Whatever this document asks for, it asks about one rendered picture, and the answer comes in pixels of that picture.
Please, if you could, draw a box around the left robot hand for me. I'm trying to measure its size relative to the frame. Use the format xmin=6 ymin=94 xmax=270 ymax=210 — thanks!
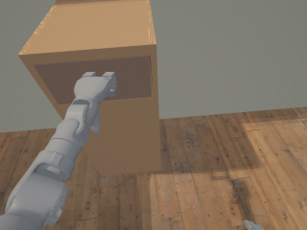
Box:
xmin=74 ymin=72 xmax=117 ymax=134

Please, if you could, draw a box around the right robot hand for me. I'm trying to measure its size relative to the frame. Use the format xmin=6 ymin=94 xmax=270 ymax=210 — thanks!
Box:
xmin=244 ymin=220 xmax=264 ymax=230

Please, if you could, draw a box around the drawer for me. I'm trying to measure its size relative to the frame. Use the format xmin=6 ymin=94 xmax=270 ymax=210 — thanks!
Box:
xmin=34 ymin=56 xmax=153 ymax=104

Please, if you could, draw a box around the robot left forearm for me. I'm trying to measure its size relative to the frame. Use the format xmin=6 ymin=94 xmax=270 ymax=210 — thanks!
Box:
xmin=5 ymin=96 xmax=99 ymax=214

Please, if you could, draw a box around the left robot upper arm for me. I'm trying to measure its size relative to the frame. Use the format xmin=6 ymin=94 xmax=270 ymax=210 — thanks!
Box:
xmin=0 ymin=172 xmax=69 ymax=230

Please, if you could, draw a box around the cabinet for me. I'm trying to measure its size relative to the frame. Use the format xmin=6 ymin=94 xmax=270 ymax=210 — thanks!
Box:
xmin=18 ymin=0 xmax=161 ymax=176

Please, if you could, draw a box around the handle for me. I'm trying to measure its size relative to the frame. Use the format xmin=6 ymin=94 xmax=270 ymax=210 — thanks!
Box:
xmin=107 ymin=89 xmax=116 ymax=97

